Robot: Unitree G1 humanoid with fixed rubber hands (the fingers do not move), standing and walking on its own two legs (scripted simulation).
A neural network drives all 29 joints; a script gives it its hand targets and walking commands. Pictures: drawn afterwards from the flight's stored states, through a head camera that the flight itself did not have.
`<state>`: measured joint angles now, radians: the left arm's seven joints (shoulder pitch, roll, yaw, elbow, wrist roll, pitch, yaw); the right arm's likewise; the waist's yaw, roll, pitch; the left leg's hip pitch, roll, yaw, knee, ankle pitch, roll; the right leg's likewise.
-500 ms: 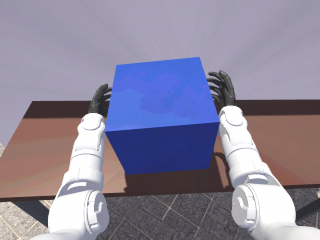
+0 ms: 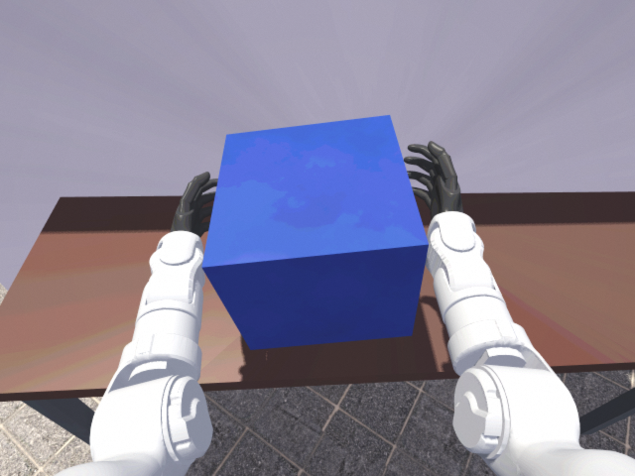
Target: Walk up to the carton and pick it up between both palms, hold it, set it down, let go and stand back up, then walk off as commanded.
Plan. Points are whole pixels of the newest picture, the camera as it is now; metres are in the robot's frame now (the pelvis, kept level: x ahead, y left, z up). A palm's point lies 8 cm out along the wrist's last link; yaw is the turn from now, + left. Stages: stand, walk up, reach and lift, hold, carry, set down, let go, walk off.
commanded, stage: set down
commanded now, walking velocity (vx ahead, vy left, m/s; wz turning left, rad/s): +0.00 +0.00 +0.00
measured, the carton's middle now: (318, 234) +0.43 +0.01 +0.05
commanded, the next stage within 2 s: none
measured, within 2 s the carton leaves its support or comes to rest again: neither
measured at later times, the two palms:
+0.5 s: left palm (194, 232) +0.41 +0.19 +0.08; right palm (439, 211) +0.41 -0.14 +0.13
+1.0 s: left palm (200, 234) +0.42 +0.19 +0.05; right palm (434, 215) +0.43 -0.14 +0.10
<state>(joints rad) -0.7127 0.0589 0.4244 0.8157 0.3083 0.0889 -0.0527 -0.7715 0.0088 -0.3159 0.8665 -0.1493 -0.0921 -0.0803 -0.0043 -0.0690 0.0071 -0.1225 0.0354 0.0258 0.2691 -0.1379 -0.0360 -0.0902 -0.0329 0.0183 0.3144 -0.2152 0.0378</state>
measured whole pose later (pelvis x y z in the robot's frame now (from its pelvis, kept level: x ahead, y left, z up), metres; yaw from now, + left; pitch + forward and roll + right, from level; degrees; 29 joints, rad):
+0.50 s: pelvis +0.01 +0.00 +0.00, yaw +0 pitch +0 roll +1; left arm -0.75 0.08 0.48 0.95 0.31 0.03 -0.08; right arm -0.77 0.07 -0.45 0.87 -0.28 -0.08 -0.06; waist -0.01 -0.07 0.01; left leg -0.12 0.04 0.03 0.27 -0.15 -0.04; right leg -0.09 -0.03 0.02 0.31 -0.23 0.04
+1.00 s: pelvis +0.02 +0.00 +0.00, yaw +0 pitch +3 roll +1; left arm -0.76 0.09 0.51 0.99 0.31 -0.02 -0.09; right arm -0.77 0.09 -0.49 0.87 -0.32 -0.11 -0.05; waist -0.02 -0.07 0.01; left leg -0.16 0.04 0.03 0.27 -0.16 -0.04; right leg -0.12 -0.03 0.01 0.31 -0.23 0.04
